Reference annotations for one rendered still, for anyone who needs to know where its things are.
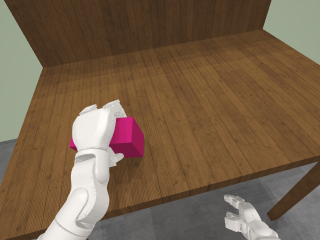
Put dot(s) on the right robot forearm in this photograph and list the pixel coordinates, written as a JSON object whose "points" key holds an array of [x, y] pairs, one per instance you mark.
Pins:
{"points": [[258, 230]]}

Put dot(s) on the robot right hand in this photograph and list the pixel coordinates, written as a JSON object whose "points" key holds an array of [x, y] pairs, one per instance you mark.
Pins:
{"points": [[247, 213]]}

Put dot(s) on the left robot forearm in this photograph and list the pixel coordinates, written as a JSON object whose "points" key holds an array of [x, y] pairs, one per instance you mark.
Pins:
{"points": [[88, 200]]}

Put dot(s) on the sponge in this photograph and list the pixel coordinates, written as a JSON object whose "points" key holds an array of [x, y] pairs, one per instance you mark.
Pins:
{"points": [[127, 138]]}

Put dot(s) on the robot left hand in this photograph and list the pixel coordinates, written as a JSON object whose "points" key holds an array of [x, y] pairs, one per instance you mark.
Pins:
{"points": [[94, 128]]}

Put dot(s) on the table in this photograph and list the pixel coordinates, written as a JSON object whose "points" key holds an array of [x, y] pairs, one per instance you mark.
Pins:
{"points": [[220, 101]]}

